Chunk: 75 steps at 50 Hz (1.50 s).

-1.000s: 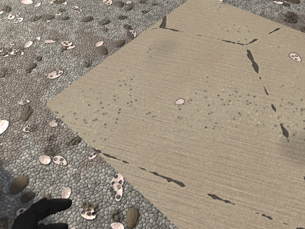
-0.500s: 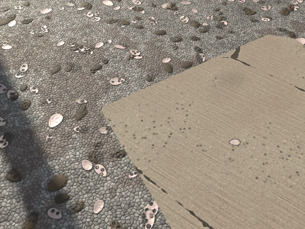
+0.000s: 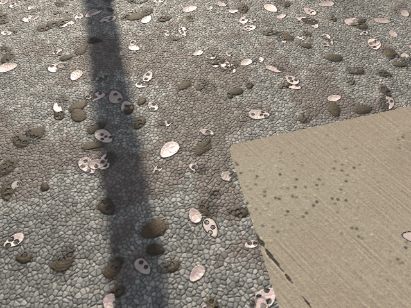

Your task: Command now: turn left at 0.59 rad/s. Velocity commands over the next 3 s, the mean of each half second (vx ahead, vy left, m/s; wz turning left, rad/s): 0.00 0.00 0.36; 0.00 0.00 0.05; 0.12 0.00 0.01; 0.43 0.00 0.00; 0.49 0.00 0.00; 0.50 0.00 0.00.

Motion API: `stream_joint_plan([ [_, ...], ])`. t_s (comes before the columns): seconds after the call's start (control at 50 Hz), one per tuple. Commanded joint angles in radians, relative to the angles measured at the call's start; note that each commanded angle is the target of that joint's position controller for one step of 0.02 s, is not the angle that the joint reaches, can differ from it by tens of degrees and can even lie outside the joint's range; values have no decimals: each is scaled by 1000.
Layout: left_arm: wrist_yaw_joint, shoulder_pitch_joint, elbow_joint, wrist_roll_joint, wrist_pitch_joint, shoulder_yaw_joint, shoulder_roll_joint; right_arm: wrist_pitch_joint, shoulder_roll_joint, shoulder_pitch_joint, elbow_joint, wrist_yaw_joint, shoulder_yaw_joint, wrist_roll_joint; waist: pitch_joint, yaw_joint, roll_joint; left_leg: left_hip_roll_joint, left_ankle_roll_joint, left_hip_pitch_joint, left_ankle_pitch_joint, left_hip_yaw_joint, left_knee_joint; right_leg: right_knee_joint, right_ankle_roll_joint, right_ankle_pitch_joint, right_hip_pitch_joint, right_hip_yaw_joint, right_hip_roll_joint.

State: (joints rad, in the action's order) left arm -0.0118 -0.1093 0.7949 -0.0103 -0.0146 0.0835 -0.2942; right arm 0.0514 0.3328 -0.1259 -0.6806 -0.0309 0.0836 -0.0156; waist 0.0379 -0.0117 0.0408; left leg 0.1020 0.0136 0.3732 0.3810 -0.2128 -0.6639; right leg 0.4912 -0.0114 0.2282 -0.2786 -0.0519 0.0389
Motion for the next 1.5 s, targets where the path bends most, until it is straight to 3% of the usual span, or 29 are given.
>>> stream_joint_plan([
  [0.02, -4, 7, -78, -31, -13, 35, -175, -22, 190, -62, 71, -2, 56, 5, -98, -20, -226, -41, -40, 203, 239, 30, -446, -198, 290, -381, 144, -418, -440],
  [0.04, -9, 52, -85, -17, -12, 24, -130, -16, 200, -72, 50, 0, 66, -1, -75, -33, -180, -52, -54, 209, 167, 43, -501, -183, 242, -335, 130, -303, -369],
  [0.06, -14, 71, -93, -5, -10, 18, -116, -4, 170, -88, 28, -4, 63, -2, -66, -36, -159, -59, -72, 218, 116, 59, -533, -177, 204, -278, 138, -223, -312],
  [0.1, -26, 52, -85, 6, -3, 12, -116, 6, 121, -66, 43, 1, 49, -5, -45, -12, -169, -70, -100, 243, 47, 95, -547, -179, 207, -324, 150, -138, -282],
  [0.14, -36, -3, -72, -1, 6, 15, -125, 2, 87, -11, 75, 5, 34, -13, -57, 30, -192, -85, -116, 253, 24, 132, -451, -183, 225, -356, 212, -102, -278],
  [0.18, -36, -35, -62, 0, 12, 20, -146, -2, 66, 15, 94, 7, 22, -5, -87, 52, -198, -102, -122, 216, 44, 141, -339, -172, 241, -392, 263, -97, -300],
  [0.28, -8, -15, -53, 19, 20, 30, -191, -2, 65, -11, 89, 18, 9, 3, -103, 49, -227, -103, -91, -11, 29, 222, -47, -146, 239, -442, 200, -59, -315],
  [0.34, -2, -16, -26, 42, 19, 14, -164, -1, 65, -96, 45, 25, 12, 8, -95, -4, -192, -81, -25, -225, -235, 248, 309, -65, 165, -362, 122, -27, -280],
  [0.36, 4, -68, -5, 25, 11, -2, -122, 0, 101, -106, 48, 20, 17, 11, -125, 6, -109, -153, 6, -365, -398, 148, 342, -3, 86, -229, 36, 14, -238],
  [0.38, 17, -89, -23, -32, 0, -32, -43, 4, 177, -107, 69, 4, 25, 22, -181, 48, 167, -385, 93, -490, -781, -103, 288, 190, -14, 178, -119, 108, -142],
  [0.4, 3, -13, -42, -10, 5, -20, -80, -15, 124, -81, 69, 17, 6, 50, -166, -2, 193, -470, 262, -319, -710, -173, 317, 283, -48, 400, -133, 55, -102],
  [0.42, -6, -2, -35, 9, 14, -3, -139, -35, 97, -43, 68, 27, -2, 53, -114, -2, 130, -427, 277, -271, -617, -134, 342, 380, -61, 399, -136, 30, -113],
  [0.48, -21, -40, 6, 8, 36, 12, -141, -65, 87, 19, 36, 25, -6, 31, -65, 23, 119, -338, 196, -243, -567, -34, 341, 438, -78, 279, -160, 1, -119],
  [0.56, -19, -52, 27, 15, 33, -6, -81, -63, 52, 37, 0, 19, -16, 29, -85, 25, 97, -291, 188, -229, -591, 33, 318, 297, -86, 202, -60, 23, -110],
  [0.62, -17, -45, 34, 18, 29, -12, -82, -56, 52, 35, -29, 19, -18, 26, -90, 14, 93, -297, 194, -230, -511, 0, 310, 122, -74, 137, 15, 39, -97],
  [0.66, -11, -83, 55, 5, 23, -17, -80, -55, 36, 36, -54, 21, -26, 14, -79, 48, 61, -263, 142, -180, -376, 13, 304, -114, -46, -105, 139, 43, -91],
  [0.68, -12, -89, 58, -7, 21, -13, -118, -62, 24, 1, -70, 24, -30, 23, -87, 31, 13, -229, 94, -143, -292, 27, 294, -120, -26, -251, 210, -13, -136],
  [0.7, -15, -84, 58, -1, 22, -2, -181, -67, 31, -32, -77, 30, -27, 38, -78, -15, -81, -169, 57, -124, -201, 79, 279, -74, 10, -312, 208, -28, -173],
  [0.72, -8, -59, 75, 9, 19, -2, -163, -64, 20, -21, -84, 28, -28, 39, -66, -19, -149, -124, 24, -185, -158, 134, 285, -78, 48, -138, 101, -26, -160],
  [0.76, -3, -37, 79, -2, 7, -18, -104, -55, 43, 30, -96, 17, -22, 31, -38, 10, -106, -125, 15, -217, -187, 140, 249, -116, 29, -48, 48, -18, -137],
  [0.84, -8, -61, 119, 3, -11, -26, -97, -43, 31, 13, -134, 7, -21, 27, -36, 16, -85, -130, 19, -215, -268, 136, 253, -103, 4, -103, 79, 4, -115],
  [1.22, -20, -75, 210, 5, 2, -48, -72, -50, 33, -46, -309, -6, -27, 19, -16, 17, -41, -127, -2, -207, -290, 157, 262, -107, 15, -92, 85, 26, -81],
  [1.28, -27, -97, 222, 19, 9, -41, -85, -47, 35, -67, -327, -11, -24, 6, 10, 16, -62, -85, 23, -137, 155, 192, 225, -104, 55, 342, 34, 24, -61],
  [1.34, -26, -130, 213, 29, -14, -35, -102, -81, 16, -54, -313, -4, -28, 1, 110, 28, -98, -98, 49, 1, 256, 175, 174, -151, 120, 535, -12, -105, -138],
  [1.4, -17, -199, 230, 39, -41, -14, -152, -125, -29, -39, -298, 18, -34, -9, 94, 32, -210, -83, 45, 56, 66, 244, 7, -269, 216, 569, 66, -344, -301],
  [1.42, -14, -187, 221, 40, -44, -14, -150, -133, -30, -43, -298, 24, -35, -11, 103, 21, -209, -95, 58, 20, 50, 237, 9, -284, 228, 541, 31, -372, -322],
  [1.46, -6, -78, 177, 43, -46, -21, -131, -142, -31, -164, -343, 30, -32, -18, 104, -60, -184, -95, 89, -207, 19, 230, 183, -216, 178, 422, -110, -258, -254],
  [1.48, -2, -3, 138, 43, -51, -33, -86, -146, 20, -263, -383, 29, -16, -15, 94, -98, -83, -150, 113, -314, 29, 109, 264, -68, 116, 279, -196, -113, -157],
  [1.5, 1, 31, 101, 32, -71, -45, -32, -150, 111, -387, -423, 31, 12, -20, 60, -120, 161, -294, 187, -487, 42, -175, 385, 261, 38, 156, -355, 82, -21],
])
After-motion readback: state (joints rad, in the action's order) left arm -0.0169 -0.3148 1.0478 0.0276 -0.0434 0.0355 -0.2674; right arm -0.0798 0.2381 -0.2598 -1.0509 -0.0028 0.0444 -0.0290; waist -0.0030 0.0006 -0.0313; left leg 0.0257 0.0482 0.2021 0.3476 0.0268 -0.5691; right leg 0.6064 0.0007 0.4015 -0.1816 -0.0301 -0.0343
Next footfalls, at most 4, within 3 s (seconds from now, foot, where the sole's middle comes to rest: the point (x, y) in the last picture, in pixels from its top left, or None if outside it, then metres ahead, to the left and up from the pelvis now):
0.36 left None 0.01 0.15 -0.77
0.68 right None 0.04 -0.10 -0.77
1.90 right None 0.42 -0.03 -0.77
2.46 left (145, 244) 0.68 0.25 -0.77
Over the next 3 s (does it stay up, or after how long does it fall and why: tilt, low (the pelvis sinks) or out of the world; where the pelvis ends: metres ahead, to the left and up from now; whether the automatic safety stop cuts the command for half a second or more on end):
stays up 0.84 0.14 -0.01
